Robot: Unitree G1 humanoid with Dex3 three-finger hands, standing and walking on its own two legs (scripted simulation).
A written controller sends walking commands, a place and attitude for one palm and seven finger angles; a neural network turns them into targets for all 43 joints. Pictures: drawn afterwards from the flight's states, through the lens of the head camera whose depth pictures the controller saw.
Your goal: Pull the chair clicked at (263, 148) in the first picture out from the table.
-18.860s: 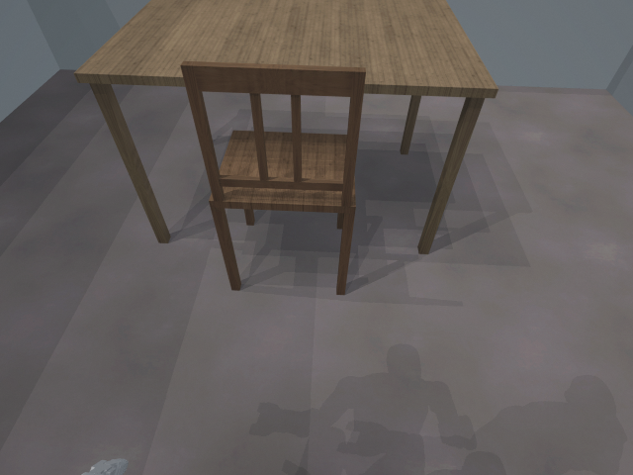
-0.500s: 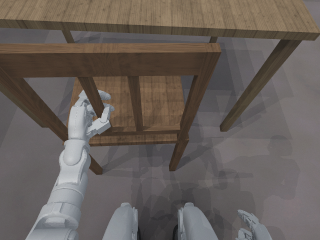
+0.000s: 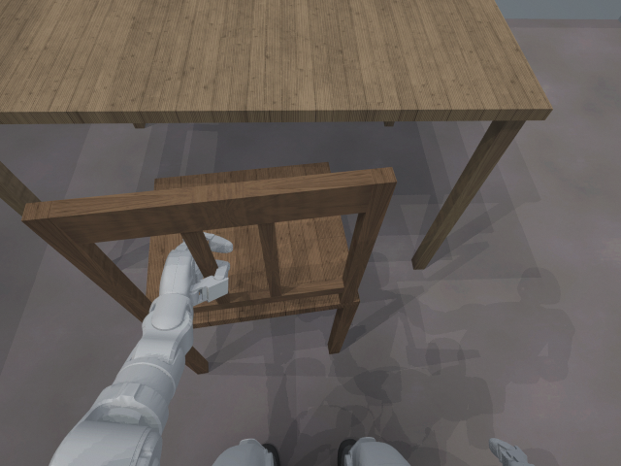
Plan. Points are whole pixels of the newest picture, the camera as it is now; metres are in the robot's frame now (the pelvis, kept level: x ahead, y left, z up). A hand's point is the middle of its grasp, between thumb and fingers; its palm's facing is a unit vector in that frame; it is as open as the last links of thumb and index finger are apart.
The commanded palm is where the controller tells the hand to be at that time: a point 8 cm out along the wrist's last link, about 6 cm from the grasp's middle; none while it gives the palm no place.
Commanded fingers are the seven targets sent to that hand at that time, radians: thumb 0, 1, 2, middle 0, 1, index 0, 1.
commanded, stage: step backward, pulling the chair out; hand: left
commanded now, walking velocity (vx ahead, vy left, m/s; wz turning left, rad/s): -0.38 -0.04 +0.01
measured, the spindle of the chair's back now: (209, 268) +0.39 +0.15 -0.08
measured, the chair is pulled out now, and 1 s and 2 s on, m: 0.08 0.20 0.38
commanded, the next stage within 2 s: none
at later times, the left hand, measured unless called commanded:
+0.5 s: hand (221, 339) +0.28 +0.12 -0.06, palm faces -0.02 -0.99 -0.15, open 5.3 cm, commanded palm +0.28 +0.17 -0.06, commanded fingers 0.00 0.90 0.90 -0.50 -1.45 -0.50 -1.45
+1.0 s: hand (219, 366) +0.25 +0.12 -0.06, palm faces +0.02 -0.99 -0.17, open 5.4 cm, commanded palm +0.23 +0.17 -0.06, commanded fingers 0.00 0.90 0.90 -0.50 -1.45 -0.50 -1.45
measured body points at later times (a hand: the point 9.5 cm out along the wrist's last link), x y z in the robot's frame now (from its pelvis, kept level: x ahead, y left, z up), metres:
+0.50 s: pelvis -0.06 +0.00 +0.00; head +0.00 +0.01 +0.45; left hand +0.28 +0.17 -0.05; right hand +0.02 -0.28 -0.12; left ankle +0.03 +0.09 -0.73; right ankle +0.03 -0.13 -0.72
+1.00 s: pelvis -0.11 +0.00 +0.00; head -0.03 -0.01 +0.44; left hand +0.24 +0.17 -0.05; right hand -0.02 -0.29 -0.13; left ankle -0.14 +0.15 -0.71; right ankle -0.01 -0.14 -0.73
